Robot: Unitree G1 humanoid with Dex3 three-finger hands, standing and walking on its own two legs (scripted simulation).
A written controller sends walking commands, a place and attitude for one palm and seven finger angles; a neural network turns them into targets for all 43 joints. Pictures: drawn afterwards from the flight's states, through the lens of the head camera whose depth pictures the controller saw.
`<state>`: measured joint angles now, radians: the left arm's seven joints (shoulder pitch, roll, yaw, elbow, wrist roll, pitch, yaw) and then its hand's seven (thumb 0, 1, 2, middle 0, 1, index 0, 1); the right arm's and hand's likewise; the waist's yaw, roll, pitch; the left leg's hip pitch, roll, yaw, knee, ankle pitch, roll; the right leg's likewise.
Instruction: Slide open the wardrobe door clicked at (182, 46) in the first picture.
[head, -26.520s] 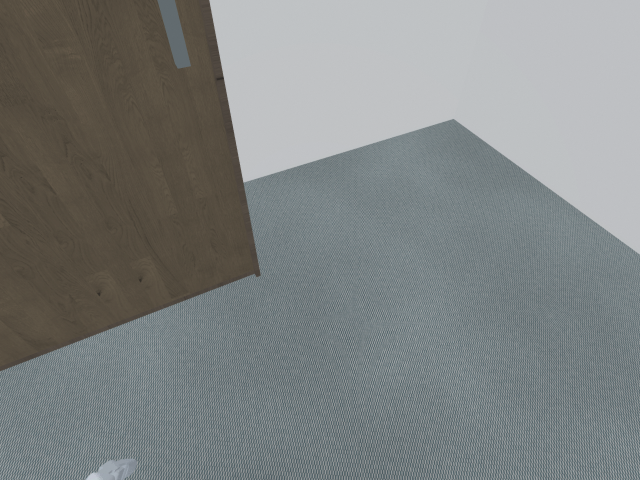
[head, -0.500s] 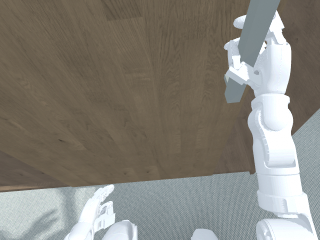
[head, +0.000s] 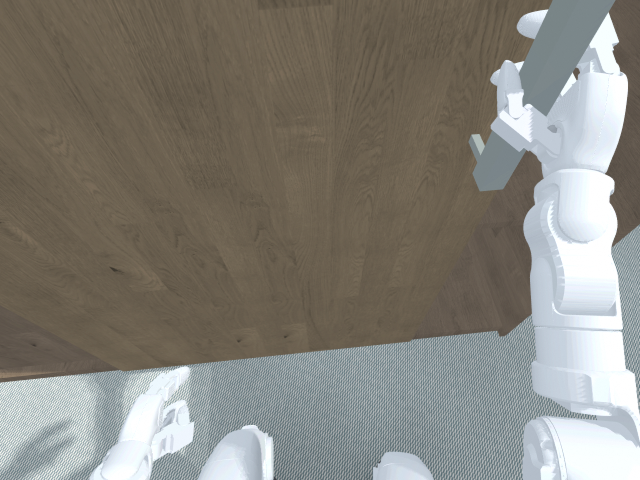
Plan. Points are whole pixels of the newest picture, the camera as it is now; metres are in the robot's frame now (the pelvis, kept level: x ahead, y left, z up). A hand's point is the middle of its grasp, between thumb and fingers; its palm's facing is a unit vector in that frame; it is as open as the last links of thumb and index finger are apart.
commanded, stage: step sideways, sliding the door along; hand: right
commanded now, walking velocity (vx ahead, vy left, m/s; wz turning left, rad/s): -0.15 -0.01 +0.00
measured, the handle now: (521, 80) +0.44 -0.22 +0.23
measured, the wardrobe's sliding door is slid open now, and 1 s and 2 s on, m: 0.30 0.51 0.68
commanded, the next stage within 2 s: stop walking and hold the door there in 1.86 s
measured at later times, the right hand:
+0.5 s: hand (411, 116) +0.40 -0.11 +0.22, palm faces +0.34 +0.94 -0.08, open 6.6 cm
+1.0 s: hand (276, 130) +0.39 +0.02 +0.22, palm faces +0.25 +0.97 -0.04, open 6.8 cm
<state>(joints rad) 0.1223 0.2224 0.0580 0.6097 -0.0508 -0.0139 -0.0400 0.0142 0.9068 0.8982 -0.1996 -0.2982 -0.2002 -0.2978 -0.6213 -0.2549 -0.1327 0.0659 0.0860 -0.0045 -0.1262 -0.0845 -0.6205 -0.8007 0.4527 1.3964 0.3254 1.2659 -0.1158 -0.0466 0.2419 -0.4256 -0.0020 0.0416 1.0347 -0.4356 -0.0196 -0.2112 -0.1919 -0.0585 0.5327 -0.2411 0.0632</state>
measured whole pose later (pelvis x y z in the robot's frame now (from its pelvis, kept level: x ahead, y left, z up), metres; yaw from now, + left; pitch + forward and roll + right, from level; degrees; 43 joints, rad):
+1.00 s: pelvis +0.02 +0.20 +0.00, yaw +1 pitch -5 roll +3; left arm 0.11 0.19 0.03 0.55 -0.04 -0.06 -0.06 0.01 0.90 0.90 -0.20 -0.30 -0.20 -0.30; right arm -0.48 -0.21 -0.14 -0.12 0.07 -0.02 -0.12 -0.10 -0.66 -0.76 0.45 1.40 0.25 1.17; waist -0.14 -0.05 0.26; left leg -0.37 0.00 0.06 0.88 -0.39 -0.02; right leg -0.13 -0.24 -0.11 0.50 -0.26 0.11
